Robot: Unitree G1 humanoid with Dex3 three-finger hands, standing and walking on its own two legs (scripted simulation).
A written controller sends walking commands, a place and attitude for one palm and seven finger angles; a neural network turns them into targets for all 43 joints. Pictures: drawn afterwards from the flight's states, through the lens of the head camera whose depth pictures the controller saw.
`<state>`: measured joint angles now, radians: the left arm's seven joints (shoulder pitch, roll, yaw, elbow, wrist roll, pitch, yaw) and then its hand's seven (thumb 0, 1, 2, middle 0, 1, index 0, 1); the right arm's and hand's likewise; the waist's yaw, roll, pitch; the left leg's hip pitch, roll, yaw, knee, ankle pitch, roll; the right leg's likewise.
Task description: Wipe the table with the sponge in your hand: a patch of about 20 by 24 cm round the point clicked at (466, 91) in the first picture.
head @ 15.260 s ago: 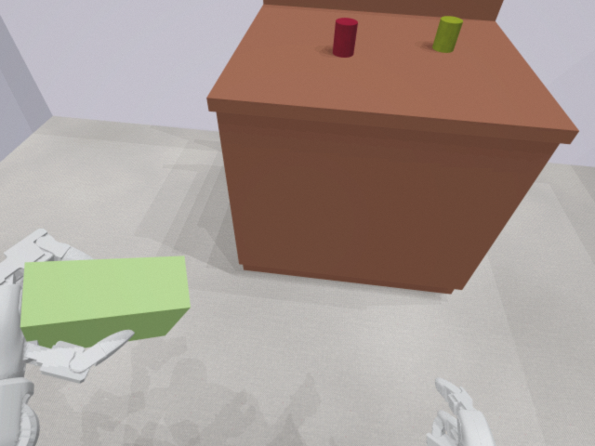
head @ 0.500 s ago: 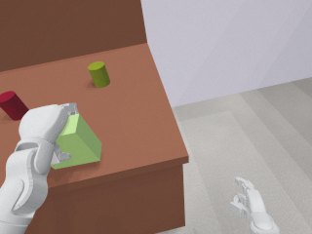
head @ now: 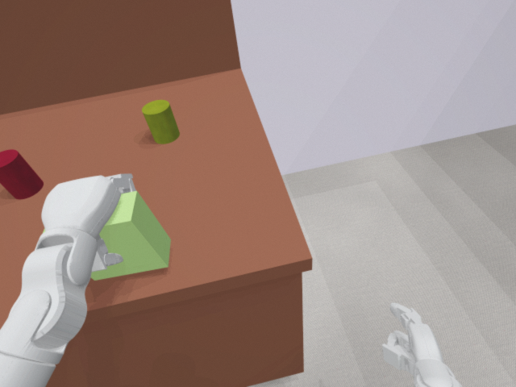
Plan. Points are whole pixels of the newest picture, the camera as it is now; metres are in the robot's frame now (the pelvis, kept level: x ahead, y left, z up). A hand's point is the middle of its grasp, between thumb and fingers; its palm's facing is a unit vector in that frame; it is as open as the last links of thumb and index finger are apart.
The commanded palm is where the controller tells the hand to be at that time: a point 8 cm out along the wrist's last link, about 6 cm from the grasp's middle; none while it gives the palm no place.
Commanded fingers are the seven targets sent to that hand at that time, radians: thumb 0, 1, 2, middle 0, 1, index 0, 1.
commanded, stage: move the sponge above the wiping area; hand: left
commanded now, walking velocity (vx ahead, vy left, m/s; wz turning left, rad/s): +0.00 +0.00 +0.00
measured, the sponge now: (121, 246) +0.27 +0.27 +0.09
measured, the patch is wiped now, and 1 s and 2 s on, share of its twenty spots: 0.00 0.00 0.00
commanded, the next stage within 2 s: lower the sponge onto the table in 1.04 s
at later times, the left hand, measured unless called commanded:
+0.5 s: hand (98, 225) +0.26 +0.28 +0.15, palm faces +0.06 -0.05 -1.00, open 9.7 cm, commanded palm +0.23 +0.28 +0.23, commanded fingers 0.00 0.10 1.30 -1.20 -1.60 -1.20 -1.60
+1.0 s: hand (96, 224) +0.26 +0.28 +0.16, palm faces +0.07 -0.05 -1.00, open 9.7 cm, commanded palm +0.23 +0.28 +0.24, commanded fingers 0.00 0.10 1.30 -1.20 -1.60 -1.20 -1.60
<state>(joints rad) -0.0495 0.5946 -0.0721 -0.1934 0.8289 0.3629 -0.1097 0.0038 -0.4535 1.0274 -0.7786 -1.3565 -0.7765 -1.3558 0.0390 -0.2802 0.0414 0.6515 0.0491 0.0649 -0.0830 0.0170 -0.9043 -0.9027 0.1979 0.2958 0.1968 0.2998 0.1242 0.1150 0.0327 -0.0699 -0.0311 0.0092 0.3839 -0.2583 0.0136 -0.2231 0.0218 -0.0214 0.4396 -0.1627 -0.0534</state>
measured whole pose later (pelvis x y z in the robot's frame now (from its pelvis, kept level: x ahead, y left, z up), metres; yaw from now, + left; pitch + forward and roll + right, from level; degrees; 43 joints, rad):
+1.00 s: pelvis +0.00 +0.01 +0.00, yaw +0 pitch -4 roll +1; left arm -0.03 0.61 -0.06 -0.25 0.82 0.38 -0.14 0.00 -0.45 1.03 -0.78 -1.36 -0.78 -1.36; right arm 0.04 -0.28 0.05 0.64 0.05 0.08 -0.08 0.02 -0.90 -0.90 0.20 0.30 0.20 0.30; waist 0.13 0.12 0.03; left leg -0.05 -0.04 0.01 0.37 -0.25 0.02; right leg -0.20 0.02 -0.02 0.42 -0.16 -0.05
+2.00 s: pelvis +0.00 +0.00 +0.00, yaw +0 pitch -4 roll +1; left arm 0.04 0.58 -0.05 -0.25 0.82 0.38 -0.09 0.00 -0.46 1.03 -0.78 -1.36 -0.78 -1.36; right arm 0.05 -0.28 0.04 0.65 0.05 0.09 -0.07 0.02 -0.90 -0.90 0.20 0.30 0.20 0.30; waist 0.13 0.12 0.02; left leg -0.05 -0.03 0.01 0.37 -0.25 0.02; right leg -0.20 0.03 -0.01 0.42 -0.15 -0.05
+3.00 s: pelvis +0.01 +0.00 +0.00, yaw +0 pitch -2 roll +1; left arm -0.10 0.56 -0.05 -0.01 0.88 0.31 -0.07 0.00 -0.47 1.05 -0.78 -1.36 -0.78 -1.35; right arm 0.08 -0.29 0.03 0.67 0.05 0.09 -0.08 0.02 -0.90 -0.90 0.20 0.30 0.20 0.30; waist 0.10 0.11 0.01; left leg -0.09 -0.03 0.00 0.38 -0.26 0.02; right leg -0.23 0.03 -0.03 0.42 -0.16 -0.05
